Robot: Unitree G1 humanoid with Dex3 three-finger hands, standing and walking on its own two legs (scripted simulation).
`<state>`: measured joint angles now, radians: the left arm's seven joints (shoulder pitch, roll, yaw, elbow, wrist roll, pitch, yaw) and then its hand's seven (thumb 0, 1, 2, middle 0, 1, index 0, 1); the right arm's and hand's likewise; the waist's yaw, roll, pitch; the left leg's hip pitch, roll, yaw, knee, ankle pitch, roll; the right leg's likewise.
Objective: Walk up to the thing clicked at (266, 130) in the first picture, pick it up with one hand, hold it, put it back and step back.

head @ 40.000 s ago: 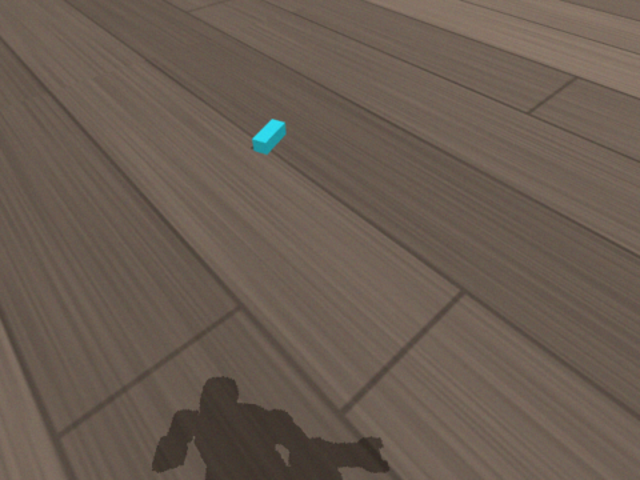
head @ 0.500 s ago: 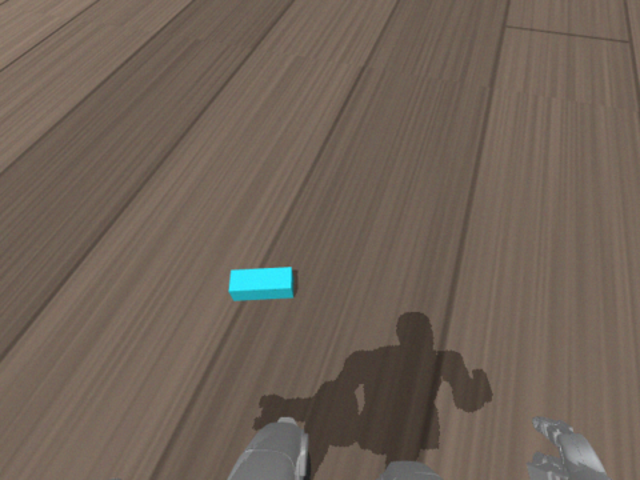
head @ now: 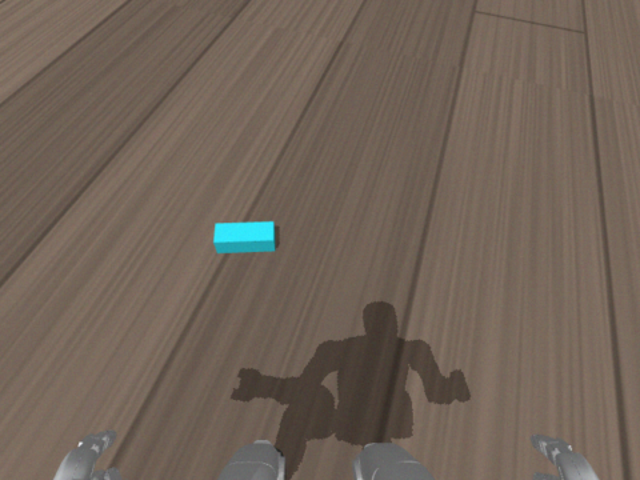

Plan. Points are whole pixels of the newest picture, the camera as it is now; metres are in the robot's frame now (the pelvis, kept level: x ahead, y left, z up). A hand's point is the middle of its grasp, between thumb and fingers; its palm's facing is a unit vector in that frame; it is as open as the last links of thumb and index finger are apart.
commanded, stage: step back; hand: left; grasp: from above
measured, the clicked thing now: (245, 237) +0.88 +0.26 -0.72
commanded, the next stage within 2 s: stand in 1.48 s
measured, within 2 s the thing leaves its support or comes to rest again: neither
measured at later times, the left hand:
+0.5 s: hand out of the picture -0.08 +0.27 -0.15, palm faces +0.06 -0.92 -0.39, open 7.4 cm
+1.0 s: hand out of the picture -0.13 +0.28 -0.15, palm faces +0.06 -0.93 -0.37, open 7.4 cm
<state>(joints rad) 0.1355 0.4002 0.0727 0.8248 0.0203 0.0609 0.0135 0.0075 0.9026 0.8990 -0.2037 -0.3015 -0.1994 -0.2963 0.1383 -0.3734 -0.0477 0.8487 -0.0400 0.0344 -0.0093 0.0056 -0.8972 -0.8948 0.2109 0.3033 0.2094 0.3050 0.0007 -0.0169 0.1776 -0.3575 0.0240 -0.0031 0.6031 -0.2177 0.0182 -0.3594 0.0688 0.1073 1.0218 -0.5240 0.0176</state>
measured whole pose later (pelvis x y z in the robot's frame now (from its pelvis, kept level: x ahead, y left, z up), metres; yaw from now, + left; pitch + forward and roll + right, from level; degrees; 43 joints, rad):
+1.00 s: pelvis -0.16 +0.01 +0.00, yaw +3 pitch -3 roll +1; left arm 0.22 0.38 0.05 1.00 0.02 0.00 -0.01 0.01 0.90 0.90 -0.21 -0.30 -0.20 -0.30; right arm 0.19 -0.37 -0.07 1.00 -0.04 -0.02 0.02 0.01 -0.90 -0.90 0.21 0.30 0.21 0.30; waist 0.03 -0.02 0.08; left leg -0.28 -0.02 0.02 0.57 -0.24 0.02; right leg -0.23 -0.05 0.02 0.69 -0.45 -0.01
